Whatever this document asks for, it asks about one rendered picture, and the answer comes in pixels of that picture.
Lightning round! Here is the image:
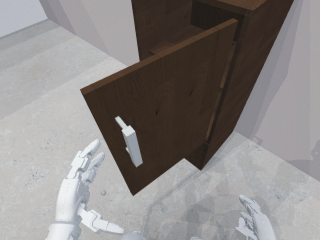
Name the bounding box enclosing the left robot hand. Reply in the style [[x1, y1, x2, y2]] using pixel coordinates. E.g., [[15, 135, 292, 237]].
[[54, 139, 125, 235]]

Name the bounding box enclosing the right robot hand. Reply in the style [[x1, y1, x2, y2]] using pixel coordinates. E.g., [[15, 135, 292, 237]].
[[235, 195, 277, 240]]

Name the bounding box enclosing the handle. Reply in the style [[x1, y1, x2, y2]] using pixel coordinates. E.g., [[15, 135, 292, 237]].
[[115, 116, 143, 167]]

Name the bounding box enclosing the left robot forearm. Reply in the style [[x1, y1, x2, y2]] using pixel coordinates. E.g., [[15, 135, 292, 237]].
[[45, 221, 82, 240]]

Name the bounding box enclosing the cupboard door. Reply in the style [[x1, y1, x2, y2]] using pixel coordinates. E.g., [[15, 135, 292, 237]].
[[80, 18, 238, 196]]

